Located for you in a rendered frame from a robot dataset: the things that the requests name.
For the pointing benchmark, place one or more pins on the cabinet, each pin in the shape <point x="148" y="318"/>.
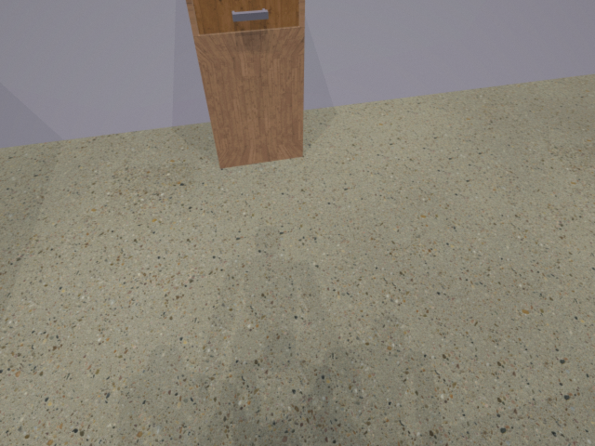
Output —
<point x="254" y="90"/>

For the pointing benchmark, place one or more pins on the handle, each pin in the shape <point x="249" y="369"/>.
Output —
<point x="250" y="15"/>

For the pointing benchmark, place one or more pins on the drawer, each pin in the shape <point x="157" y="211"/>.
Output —
<point x="214" y="16"/>

